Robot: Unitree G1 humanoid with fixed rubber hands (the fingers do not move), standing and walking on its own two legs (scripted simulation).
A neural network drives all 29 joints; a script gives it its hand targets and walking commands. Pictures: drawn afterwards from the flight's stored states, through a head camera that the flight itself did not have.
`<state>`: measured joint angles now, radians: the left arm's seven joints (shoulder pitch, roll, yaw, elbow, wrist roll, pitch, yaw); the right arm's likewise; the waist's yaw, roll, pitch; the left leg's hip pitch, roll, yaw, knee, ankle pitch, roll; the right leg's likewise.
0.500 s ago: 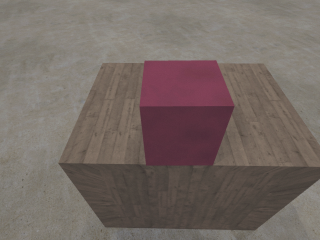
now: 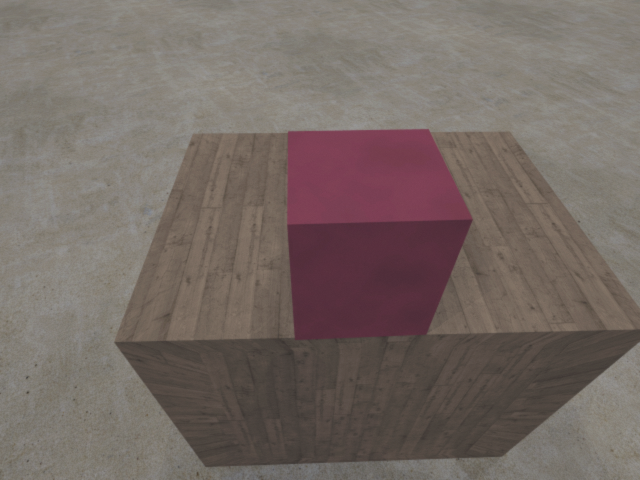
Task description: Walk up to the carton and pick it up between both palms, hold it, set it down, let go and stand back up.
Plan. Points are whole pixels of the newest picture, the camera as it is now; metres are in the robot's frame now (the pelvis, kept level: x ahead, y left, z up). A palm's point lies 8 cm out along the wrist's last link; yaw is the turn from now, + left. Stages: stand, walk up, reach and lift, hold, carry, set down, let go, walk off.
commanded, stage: walk up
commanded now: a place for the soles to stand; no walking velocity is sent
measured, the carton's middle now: (360, 237) +0.47 -0.04 +0.06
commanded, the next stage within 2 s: reach and lift in 0.86 s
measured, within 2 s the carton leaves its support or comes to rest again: neither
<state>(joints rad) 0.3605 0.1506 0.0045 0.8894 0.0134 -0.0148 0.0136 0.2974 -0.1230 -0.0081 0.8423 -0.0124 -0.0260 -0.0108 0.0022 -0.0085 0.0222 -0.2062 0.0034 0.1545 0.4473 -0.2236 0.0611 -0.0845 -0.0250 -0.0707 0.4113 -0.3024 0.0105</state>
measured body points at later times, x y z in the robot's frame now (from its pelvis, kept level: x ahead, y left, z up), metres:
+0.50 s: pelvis -0.02 -0.01 +0.00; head -0.02 +0.00 +0.45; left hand -0.01 +0.20 -0.15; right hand -0.01 -0.23 -0.15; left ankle +0.02 +0.08 -0.74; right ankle -0.05 -0.12 -0.74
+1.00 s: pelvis -0.04 -0.02 -0.02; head +0.01 +0.00 +0.43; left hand +0.07 +0.21 -0.18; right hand +0.07 -0.25 -0.15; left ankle +0.02 +0.08 -0.74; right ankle -0.05 -0.12 -0.74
